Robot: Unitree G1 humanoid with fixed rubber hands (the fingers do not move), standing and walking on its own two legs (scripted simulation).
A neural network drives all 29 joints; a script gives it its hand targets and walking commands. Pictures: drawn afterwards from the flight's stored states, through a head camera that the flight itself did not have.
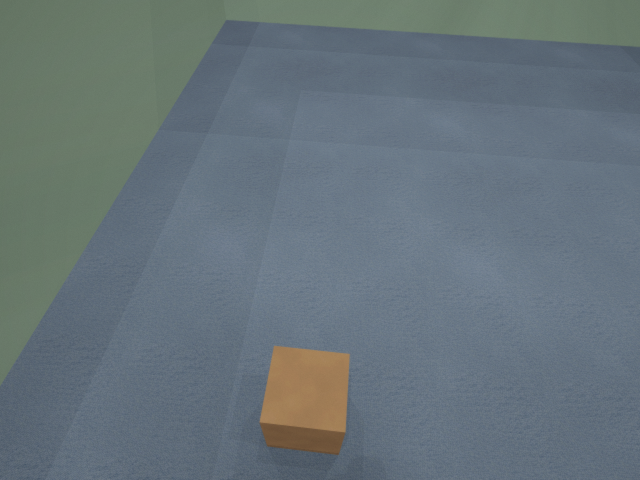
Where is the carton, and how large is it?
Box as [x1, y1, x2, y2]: [260, 346, 349, 454]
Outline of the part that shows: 274,346 260,417 260,425 267,445 338,454 345,432 349,354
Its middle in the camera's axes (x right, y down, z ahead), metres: -0.04 +0.45 +1.09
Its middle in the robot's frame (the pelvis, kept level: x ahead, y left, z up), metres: +0.41 +0.03 -0.65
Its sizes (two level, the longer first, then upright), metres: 0.210 0.200 0.250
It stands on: the floor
